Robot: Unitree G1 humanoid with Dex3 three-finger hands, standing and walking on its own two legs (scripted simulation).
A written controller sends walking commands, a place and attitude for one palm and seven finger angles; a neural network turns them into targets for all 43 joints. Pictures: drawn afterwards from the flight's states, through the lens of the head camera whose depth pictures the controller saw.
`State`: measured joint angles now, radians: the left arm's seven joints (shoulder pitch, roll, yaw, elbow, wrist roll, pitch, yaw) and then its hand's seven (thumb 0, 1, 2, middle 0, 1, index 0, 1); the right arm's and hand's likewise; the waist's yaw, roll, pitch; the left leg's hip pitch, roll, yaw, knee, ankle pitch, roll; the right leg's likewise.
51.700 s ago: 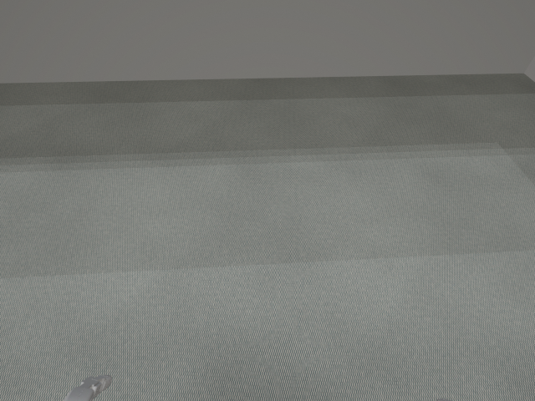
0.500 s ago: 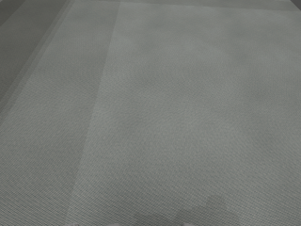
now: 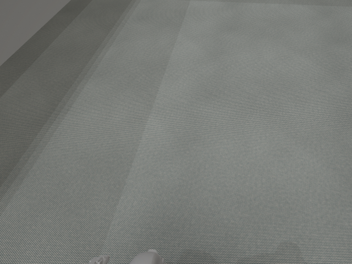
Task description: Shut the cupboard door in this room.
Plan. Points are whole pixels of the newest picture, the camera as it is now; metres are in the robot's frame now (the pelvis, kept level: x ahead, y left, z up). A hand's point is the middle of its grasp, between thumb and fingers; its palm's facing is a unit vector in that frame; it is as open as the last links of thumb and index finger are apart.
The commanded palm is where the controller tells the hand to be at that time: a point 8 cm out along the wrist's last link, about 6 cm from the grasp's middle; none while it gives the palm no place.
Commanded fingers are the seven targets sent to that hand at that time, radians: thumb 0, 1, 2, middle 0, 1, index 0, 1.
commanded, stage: turn or walk to find it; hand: left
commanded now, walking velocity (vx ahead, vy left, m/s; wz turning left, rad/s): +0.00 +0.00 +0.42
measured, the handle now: out of the picture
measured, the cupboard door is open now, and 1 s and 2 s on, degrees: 60 69 76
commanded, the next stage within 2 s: none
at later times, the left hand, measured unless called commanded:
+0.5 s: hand out of the picture +0.03 +0.28 -0.17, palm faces +0.21 -0.96 -0.19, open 7.4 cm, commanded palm none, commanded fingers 0.00 0.90 0.90 -0.20 -0.30 -0.20 -0.30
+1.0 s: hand out of the picture +0.00 +0.27 -0.15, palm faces +0.39 -0.89 -0.24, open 7.2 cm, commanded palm none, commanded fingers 0.00 0.90 0.90 -0.20 -0.30 -0.20 -0.30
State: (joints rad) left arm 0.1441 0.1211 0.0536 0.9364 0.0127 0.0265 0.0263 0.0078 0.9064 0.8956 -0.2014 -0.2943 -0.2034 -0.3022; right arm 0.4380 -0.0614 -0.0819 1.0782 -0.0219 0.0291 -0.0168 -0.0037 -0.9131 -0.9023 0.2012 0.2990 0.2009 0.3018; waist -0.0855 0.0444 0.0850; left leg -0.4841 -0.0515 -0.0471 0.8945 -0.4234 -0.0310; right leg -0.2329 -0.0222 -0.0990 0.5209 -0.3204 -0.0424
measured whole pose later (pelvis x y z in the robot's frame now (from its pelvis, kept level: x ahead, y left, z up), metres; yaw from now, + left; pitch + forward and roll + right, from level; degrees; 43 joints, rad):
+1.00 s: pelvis -0.04 +0.07 +0.00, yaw +25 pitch +1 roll +1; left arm 0.13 0.12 0.07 0.93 0.02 0.01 0.03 -0.01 0.93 0.90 -0.21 -0.29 -0.21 -0.30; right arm 0.47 -0.03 -0.09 1.07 -0.01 0.03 -0.01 0.00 -0.91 -0.90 0.20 0.30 0.20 0.30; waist -0.09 0.05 0.09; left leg -0.48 0.04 0.02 1.04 -0.44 -0.07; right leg -0.22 -0.08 -0.15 0.54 -0.33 -0.01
